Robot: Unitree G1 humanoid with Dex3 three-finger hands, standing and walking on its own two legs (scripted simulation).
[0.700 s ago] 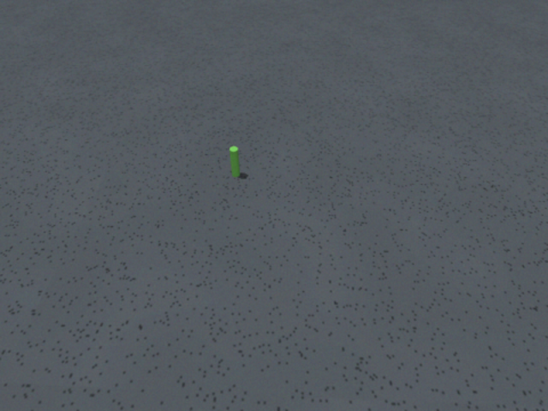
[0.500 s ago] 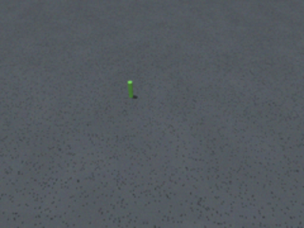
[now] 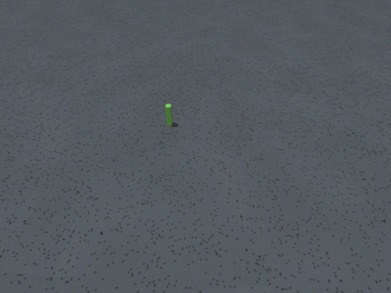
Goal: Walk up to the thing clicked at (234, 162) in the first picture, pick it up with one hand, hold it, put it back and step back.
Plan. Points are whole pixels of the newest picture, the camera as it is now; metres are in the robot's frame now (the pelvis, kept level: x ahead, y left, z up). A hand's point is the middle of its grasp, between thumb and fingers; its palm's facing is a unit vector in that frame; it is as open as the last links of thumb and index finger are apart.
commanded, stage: stand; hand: left
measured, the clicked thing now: (168, 115) +1.36 +0.19 -0.69
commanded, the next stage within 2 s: walk up in 0.42 s
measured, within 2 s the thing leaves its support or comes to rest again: neither
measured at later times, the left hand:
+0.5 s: hand out of the picture +0.07 +0.26 -0.16, palm faces -0.03 -0.94 -0.34, open 7.4 cm
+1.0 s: hand (96, 288) +0.16 +0.23 -0.14, palm faces +0.05 -0.92 -0.38, open 7.4 cm
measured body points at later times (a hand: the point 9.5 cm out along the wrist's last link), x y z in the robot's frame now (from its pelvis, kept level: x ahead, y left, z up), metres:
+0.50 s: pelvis +0.01 +0.00 +0.00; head +0.01 +0.00 +0.45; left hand +0.08 +0.31 -0.13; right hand +0.08 -0.31 -0.13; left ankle -0.01 +0.12 -0.75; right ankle -0.01 -0.12 -0.74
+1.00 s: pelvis +0.16 -0.06 -0.01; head +0.17 -0.06 +0.44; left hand +0.16 +0.27 -0.12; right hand +0.25 -0.38 -0.12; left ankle +0.28 +0.10 -0.71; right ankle +0.10 -0.17 -0.75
